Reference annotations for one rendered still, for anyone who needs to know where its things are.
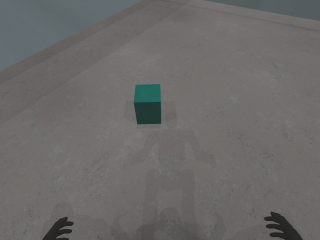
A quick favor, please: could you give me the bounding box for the robot right hand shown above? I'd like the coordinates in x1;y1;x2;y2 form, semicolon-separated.
264;211;303;240

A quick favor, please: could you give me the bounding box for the robot left hand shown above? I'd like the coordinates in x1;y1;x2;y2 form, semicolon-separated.
42;217;74;240

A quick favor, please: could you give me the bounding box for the carton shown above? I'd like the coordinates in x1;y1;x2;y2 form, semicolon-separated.
134;84;161;125

